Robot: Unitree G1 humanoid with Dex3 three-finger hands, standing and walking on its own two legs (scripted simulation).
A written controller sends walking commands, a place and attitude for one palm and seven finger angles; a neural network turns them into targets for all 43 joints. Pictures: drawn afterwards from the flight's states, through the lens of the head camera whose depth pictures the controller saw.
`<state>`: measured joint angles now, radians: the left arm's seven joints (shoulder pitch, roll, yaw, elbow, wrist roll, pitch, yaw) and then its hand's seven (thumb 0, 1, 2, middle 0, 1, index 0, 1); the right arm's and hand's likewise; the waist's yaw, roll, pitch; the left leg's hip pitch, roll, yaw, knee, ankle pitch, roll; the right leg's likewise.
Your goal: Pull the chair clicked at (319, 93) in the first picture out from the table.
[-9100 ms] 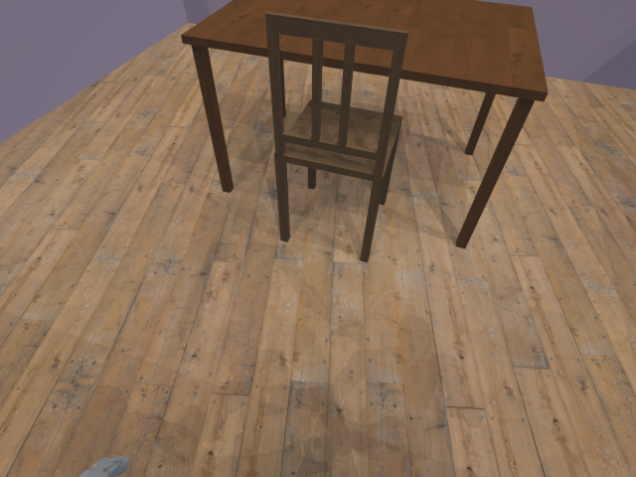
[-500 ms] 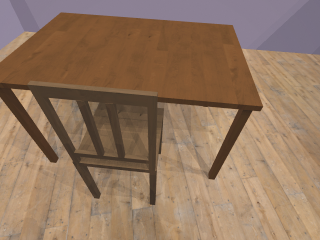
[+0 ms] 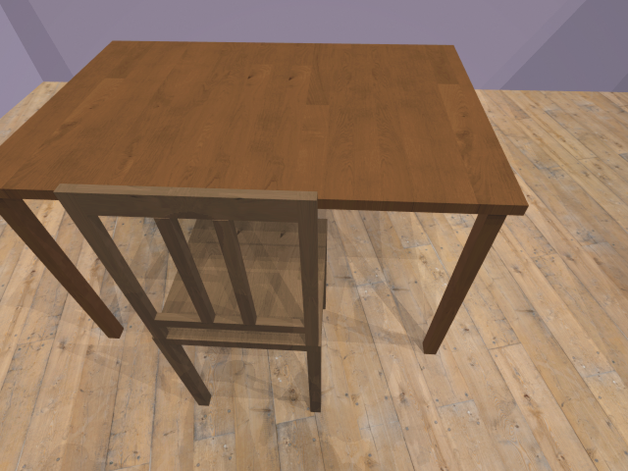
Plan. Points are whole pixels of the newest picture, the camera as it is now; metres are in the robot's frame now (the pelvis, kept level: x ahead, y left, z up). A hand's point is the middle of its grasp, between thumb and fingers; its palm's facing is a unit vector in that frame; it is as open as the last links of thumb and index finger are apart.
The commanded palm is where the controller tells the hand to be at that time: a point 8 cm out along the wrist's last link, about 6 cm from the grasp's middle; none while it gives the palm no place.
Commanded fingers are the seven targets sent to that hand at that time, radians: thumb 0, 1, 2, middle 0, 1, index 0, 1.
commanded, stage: look again from close up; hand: left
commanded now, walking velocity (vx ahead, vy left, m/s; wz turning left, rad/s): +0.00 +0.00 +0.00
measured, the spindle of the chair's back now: (190, 274) +0.45 +0.25 -0.08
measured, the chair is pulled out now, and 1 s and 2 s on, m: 0.00 0.00 0.00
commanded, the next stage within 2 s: raise the hand toward the chair's back in 0.56 s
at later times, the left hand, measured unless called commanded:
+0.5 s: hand out of the picture +0.02 +0.17 -0.17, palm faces +0.00 -0.98 -0.21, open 7.4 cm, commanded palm none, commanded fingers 0.00 0.90 0.90 -0.20 -0.30 -0.20 -0.30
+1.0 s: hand (210, 416) +0.19 +0.15 -0.02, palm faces -0.04 -1.00 -0.03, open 8.6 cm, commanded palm +0.13 +0.22 -0.06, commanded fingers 0.00 0.48 0.72 -0.16 -0.23 -0.16 -0.23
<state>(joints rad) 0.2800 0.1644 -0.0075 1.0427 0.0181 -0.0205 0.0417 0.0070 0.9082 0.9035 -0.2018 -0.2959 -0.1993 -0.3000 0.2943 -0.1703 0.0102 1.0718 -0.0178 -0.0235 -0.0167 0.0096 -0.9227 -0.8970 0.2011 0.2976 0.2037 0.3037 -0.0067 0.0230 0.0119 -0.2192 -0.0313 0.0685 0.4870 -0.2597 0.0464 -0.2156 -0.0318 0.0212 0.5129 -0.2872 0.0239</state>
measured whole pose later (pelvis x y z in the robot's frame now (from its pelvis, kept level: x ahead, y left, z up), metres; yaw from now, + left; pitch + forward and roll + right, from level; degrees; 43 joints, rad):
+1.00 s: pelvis -0.02 -0.03 -0.05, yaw +1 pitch +9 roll +1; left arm 0.29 0.20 0.16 0.26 -0.23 -0.53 -0.32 0.01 0.71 0.82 -0.18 -0.26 -0.18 -0.27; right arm 0.17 -0.25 -0.04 0.60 0.02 -0.26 0.01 0.01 -0.91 -0.90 0.20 0.30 0.21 0.30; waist -0.04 -0.04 -0.13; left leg -0.68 0.00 0.04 0.93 -0.41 0.00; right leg -0.67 -0.01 -0.01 0.96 -0.46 -0.02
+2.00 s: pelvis -0.02 -0.01 -0.08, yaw +3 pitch +16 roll -3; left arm 0.34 0.27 0.19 0.03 -0.25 -0.35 -0.31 0.00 -0.43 0.33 -0.07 -0.09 -0.07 -0.09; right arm 0.18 -0.22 0.02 0.52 0.02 -0.20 -0.05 0.01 -0.91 -0.90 0.20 0.30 0.21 0.30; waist -0.01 0.03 -0.16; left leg -0.92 0.00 -0.03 1.16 -0.51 0.03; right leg -0.84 -0.01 -0.08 1.10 -0.53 0.00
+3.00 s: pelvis -0.01 -0.02 -0.08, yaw +3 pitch +16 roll -3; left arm 0.28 0.28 0.20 0.10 -0.28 -0.35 -0.34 -0.01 -0.50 0.30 -0.06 -0.08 -0.06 -0.08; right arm 0.23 -0.25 0.02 0.54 0.02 -0.19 -0.05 0.01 -0.91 -0.90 0.21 0.30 0.21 0.30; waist -0.03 0.04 -0.15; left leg -0.90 0.01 -0.04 1.13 -0.51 0.01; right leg -0.83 0.00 -0.08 1.08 -0.54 -0.02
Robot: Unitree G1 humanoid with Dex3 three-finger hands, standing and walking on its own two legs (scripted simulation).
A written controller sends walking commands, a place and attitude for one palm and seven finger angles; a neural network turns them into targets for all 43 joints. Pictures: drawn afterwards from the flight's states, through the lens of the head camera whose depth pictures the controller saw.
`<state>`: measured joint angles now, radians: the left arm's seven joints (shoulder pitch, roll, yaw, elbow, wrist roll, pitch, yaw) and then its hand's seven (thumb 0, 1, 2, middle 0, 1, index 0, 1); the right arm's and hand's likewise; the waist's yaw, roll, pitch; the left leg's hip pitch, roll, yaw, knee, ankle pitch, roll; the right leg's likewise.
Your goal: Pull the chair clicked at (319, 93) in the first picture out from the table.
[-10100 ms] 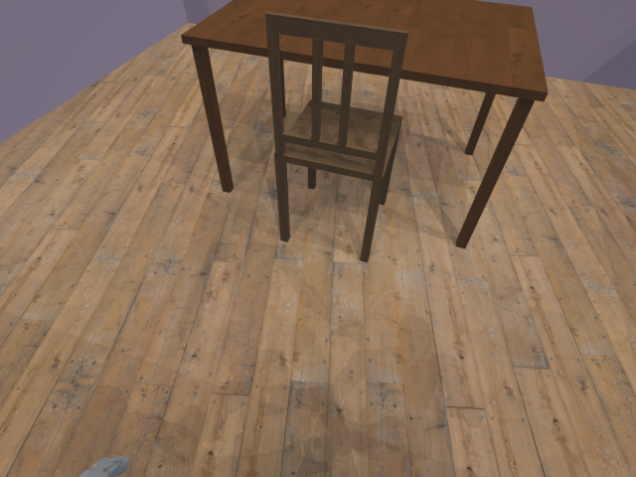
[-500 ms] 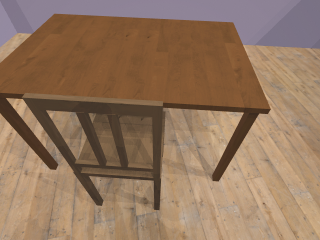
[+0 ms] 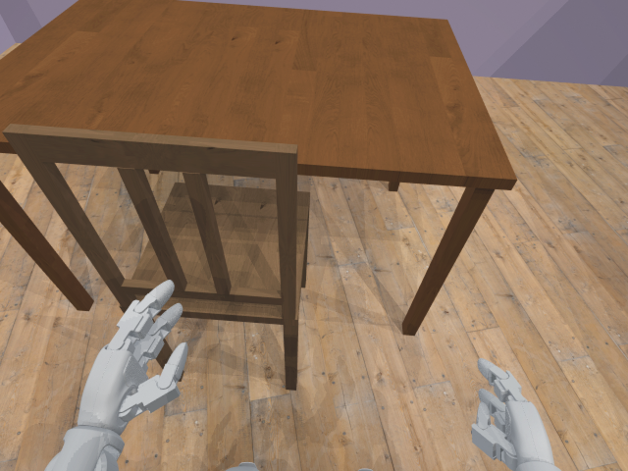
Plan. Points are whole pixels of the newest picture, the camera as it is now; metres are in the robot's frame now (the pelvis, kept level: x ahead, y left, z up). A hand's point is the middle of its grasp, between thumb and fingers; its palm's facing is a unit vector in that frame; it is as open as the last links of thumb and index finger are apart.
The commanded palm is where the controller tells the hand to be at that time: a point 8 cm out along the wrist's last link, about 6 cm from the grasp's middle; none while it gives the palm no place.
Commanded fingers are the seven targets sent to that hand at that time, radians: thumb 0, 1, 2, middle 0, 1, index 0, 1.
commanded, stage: raise the hand toward the chair's back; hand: left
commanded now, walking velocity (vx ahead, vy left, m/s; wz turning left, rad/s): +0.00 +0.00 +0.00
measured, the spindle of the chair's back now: (159, 236) +0.48 +0.28 -0.03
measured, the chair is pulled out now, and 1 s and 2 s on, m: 0.00 0.00 0.00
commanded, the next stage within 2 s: aim the fingers beside a spindle in 1.76 s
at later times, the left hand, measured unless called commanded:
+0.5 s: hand (159, 388) +0.22 +0.20 +0.00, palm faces -0.01 -1.00 -0.02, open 12.8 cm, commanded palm +0.19 +0.26 +0.00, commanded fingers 0.00 -0.10 0.47 -0.10 -0.14 -0.10 -0.14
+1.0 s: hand (133, 380) +0.23 +0.23 +0.01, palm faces -0.02 -1.00 -0.07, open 16.6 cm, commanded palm +0.21 +0.28 +0.01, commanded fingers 0.00 -0.50 0.30 -0.06 -0.08 -0.06 -0.08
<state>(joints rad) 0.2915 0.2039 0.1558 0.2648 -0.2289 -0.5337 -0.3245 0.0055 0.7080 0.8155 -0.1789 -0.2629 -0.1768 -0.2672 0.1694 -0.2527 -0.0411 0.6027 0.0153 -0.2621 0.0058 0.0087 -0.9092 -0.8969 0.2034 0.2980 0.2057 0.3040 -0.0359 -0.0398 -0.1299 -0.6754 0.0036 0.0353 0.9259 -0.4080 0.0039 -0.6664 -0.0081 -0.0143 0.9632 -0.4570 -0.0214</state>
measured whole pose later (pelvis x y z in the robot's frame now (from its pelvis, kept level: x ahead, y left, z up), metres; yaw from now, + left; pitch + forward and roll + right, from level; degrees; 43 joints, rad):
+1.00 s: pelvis +0.01 +0.02 -0.03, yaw +2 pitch +16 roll -3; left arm 0.34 0.27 0.19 0.03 -0.25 -0.35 -0.31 0.00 -0.43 0.33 -0.07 -0.09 -0.07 -0.09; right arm 0.18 -0.22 0.02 0.52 0.02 -0.20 -0.05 0.01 -0.91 -0.90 0.20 0.30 0.21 0.30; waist -0.01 0.03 -0.16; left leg -0.92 0.00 -0.03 1.16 -0.51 0.03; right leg -0.84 -0.01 -0.08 1.10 -0.53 0.00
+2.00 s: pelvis +0.01 +0.01 -0.03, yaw +2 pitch +16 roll -3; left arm 0.28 0.28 0.20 0.10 -0.28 -0.35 -0.34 -0.01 -0.50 0.30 -0.06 -0.08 -0.06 -0.08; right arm 0.23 -0.25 0.02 0.54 0.02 -0.19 -0.05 0.01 -0.91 -0.90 0.21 0.30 0.21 0.30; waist -0.03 0.04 -0.15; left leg -0.90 0.01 -0.04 1.13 -0.51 0.01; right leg -0.83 0.00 -0.08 1.08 -0.54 -0.02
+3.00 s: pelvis +0.01 +0.01 -0.05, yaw +1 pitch +21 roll -2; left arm 0.04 0.23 0.12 0.23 -0.21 -0.39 -0.23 -0.01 -0.50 0.30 -0.06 -0.08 -0.06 -0.08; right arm 0.22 -0.25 0.01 0.55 0.00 -0.12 -0.02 0.01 -0.91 -0.90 0.20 0.30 0.21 0.30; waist -0.05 0.03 -0.16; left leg -1.06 0.01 -0.01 1.24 -0.55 0.01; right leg -1.01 0.00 -0.06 1.21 -0.57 -0.01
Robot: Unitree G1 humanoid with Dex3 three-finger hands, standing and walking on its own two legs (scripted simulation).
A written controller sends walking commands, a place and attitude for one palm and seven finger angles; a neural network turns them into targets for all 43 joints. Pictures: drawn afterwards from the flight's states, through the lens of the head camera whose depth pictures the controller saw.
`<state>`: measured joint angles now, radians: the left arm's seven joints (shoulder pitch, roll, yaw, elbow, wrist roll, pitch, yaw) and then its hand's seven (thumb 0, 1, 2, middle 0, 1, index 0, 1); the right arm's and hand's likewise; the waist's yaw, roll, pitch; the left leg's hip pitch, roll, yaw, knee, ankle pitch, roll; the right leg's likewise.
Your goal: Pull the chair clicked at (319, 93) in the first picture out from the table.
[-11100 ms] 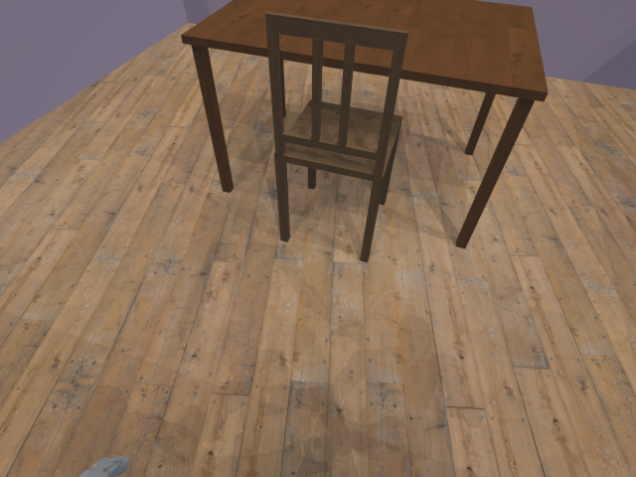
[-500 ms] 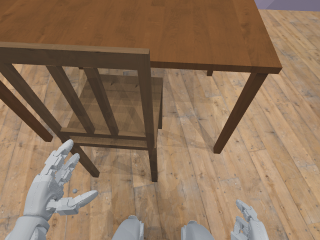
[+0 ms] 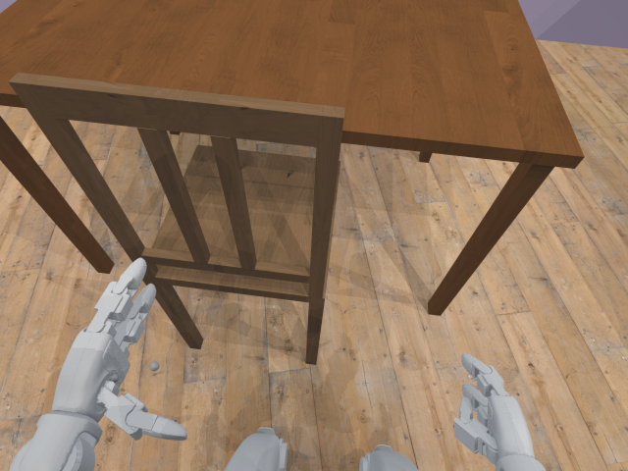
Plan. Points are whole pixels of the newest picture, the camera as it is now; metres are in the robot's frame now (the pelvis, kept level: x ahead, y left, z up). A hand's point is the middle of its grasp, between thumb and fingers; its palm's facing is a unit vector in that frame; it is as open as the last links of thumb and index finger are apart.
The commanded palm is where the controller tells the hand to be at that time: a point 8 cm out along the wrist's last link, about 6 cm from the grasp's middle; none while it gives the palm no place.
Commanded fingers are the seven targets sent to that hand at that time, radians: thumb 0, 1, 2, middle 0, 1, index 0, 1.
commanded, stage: raise the hand toward the chair's back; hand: left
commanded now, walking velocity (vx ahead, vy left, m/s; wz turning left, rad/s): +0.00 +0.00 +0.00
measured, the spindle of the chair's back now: (182, 205) +0.48 +0.24 +0.01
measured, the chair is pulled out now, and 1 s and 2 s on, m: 0.00 0.00 0.00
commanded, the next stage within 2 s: aim the fingers beside a spindle in 0.76 s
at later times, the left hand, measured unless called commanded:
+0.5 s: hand (151, 347) +0.24 +0.20 +0.05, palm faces -0.05 -1.00 -0.06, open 16.9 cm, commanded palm +0.23 +0.26 +0.05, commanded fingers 0.00 -0.50 0.30 -0.06 -0.08 -0.06 -0.08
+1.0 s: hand (175, 349) +0.25 +0.18 +0.04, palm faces -0.09 -0.99 -0.05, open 16.9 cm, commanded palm +0.23 +0.24 +0.05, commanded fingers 0.00 -0.50 0.30 -0.06 -0.08 -0.06 -0.08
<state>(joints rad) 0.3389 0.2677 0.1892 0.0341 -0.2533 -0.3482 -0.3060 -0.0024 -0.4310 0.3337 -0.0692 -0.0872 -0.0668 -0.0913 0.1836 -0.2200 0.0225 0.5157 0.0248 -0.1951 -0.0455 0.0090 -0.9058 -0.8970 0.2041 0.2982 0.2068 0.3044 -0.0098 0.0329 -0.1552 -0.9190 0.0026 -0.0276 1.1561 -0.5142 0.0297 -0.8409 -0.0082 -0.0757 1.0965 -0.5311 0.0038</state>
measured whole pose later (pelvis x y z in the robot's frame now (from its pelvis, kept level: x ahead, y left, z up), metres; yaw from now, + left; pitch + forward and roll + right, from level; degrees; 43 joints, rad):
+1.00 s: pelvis +0.01 -0.01 +0.00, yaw +0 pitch +16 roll -3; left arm 0.28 0.28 0.20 0.10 -0.28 -0.35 -0.34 -0.01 -0.50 0.30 -0.06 -0.08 -0.06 -0.08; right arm 0.23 -0.25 0.02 0.54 0.02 -0.19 -0.05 0.01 -0.91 -0.90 0.21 0.30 0.21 0.30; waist -0.03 0.04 -0.15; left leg -0.90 0.01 -0.04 1.13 -0.51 0.01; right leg -0.83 0.00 -0.08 1.08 -0.54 -0.02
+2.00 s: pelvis +0.00 -0.01 -0.02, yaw -1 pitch +21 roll -2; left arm 0.04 0.23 0.12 0.23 -0.21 -0.39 -0.23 -0.01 -0.50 0.30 -0.06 -0.08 -0.06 -0.08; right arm 0.22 -0.25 0.01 0.55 0.00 -0.12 -0.02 0.01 -0.91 -0.90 0.20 0.30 0.21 0.30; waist -0.05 0.03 -0.16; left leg -1.06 0.01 -0.01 1.24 -0.55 0.01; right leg -1.01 0.00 -0.06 1.21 -0.57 -0.01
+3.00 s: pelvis -0.01 -0.01 -0.03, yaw -1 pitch +22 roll -3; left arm 0.01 0.22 0.09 0.25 -0.19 -0.40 -0.18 -0.01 -0.50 0.30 -0.06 -0.08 -0.06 -0.08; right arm 0.20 -0.24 0.01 0.54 0.00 -0.06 -0.01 0.01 -0.91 -0.90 0.20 0.30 0.21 0.30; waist -0.04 0.03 -0.16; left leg -1.12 0.01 -0.02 1.29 -0.55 0.02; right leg -1.05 0.00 -0.06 1.25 -0.58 -0.01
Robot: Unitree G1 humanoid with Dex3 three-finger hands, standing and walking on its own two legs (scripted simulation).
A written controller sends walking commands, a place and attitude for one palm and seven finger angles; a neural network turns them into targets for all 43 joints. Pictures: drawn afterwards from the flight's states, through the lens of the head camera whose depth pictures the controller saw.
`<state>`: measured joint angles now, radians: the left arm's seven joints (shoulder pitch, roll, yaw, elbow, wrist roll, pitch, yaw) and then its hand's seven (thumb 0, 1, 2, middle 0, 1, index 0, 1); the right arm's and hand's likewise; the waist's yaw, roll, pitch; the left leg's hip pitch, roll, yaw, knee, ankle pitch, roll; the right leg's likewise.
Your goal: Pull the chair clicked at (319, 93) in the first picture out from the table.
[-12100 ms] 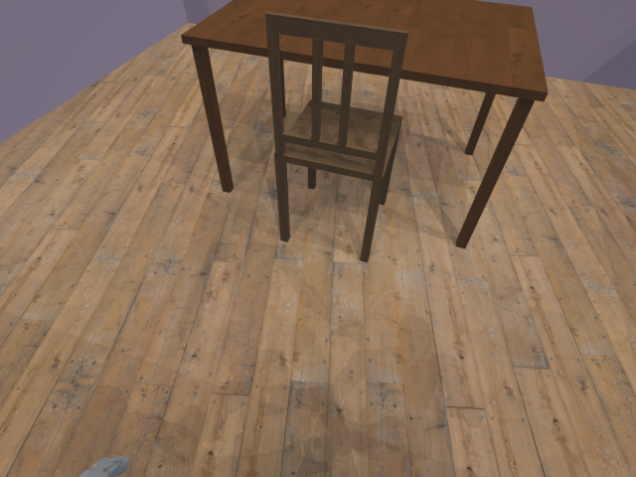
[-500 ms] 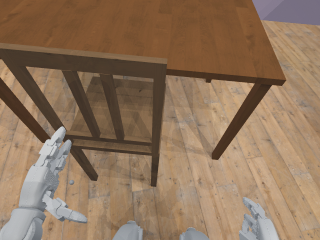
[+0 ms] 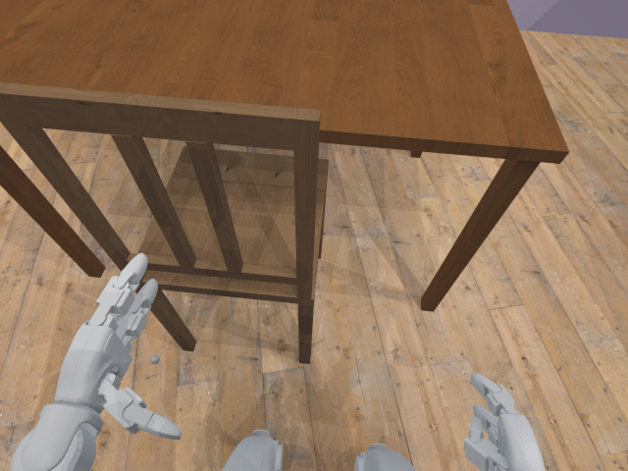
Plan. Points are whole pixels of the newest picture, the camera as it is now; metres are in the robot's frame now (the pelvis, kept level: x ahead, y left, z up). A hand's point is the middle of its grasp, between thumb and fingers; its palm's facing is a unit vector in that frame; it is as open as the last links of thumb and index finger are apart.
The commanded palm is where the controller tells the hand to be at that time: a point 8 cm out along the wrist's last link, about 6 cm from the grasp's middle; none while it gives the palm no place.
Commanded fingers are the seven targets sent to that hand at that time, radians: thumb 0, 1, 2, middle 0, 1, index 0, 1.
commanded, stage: aim the fingers beside a spindle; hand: left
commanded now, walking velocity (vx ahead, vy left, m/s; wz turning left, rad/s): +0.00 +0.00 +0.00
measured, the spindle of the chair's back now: (163, 211) +0.47 +0.25 +0.00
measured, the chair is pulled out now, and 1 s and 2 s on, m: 0.00 0.00 0.00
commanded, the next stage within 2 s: none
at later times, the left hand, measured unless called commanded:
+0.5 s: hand (180, 340) +0.27 +0.17 +0.02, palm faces -0.07 -1.00 -0.06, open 16.9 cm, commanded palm +0.25 +0.23 +0.02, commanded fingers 0.00 -0.50 0.30 -0.06 -0.08 -0.06 -0.08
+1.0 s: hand (207, 322) +0.30 +0.15 +0.00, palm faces -0.12 -0.99 -0.03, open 16.9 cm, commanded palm +0.29 +0.21 +0.00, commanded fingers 0.00 -0.50 0.30 -0.06 -0.08 -0.06 -0.08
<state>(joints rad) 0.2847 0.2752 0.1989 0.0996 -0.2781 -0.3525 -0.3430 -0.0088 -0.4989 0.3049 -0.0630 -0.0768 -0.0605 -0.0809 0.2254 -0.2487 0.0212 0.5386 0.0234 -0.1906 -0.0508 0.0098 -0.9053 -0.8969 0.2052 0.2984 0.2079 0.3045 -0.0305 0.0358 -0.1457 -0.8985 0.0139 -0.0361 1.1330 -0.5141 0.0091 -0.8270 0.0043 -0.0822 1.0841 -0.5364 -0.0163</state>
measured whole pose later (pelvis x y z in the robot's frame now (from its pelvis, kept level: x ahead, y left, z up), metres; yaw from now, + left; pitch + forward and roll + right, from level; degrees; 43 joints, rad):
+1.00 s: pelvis -0.01 +0.00 -0.03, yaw -1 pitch +21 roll -2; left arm 0.04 0.23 0.12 0.23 -0.21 -0.39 -0.23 -0.01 -0.50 0.30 -0.06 -0.08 -0.06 -0.08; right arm 0.22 -0.25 0.01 0.55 0.00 -0.12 -0.02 0.01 -0.91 -0.90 0.20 0.30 0.21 0.30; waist -0.05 0.03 -0.16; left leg -1.06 0.01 -0.01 1.24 -0.55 0.01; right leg -1.01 0.00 -0.06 1.21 -0.57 -0.01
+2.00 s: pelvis -0.01 +0.01 -0.03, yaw -1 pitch +22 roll -3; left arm 0.01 0.22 0.09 0.25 -0.19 -0.40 -0.18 -0.01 -0.50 0.30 -0.06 -0.08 -0.06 -0.08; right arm 0.20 -0.24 0.01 0.54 0.00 -0.06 -0.01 0.01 -0.91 -0.90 0.20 0.30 0.21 0.30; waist -0.04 0.03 -0.16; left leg -1.12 0.01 -0.02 1.29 -0.55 0.02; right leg -1.05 0.00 -0.06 1.25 -0.58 -0.01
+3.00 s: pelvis -0.01 +0.00 -0.03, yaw -2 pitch +22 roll -2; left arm 0.01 0.22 0.11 0.24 -0.17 -0.41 -0.16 -0.01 -0.50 0.30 -0.07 -0.08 -0.06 -0.08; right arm 0.19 -0.24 0.01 0.54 0.00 -0.06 -0.02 0.01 -0.91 -0.90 0.20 0.30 0.21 0.30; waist -0.06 0.01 -0.15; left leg -1.11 0.02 -0.01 1.29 -0.56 0.01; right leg -1.06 0.01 -0.06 1.26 -0.58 -0.02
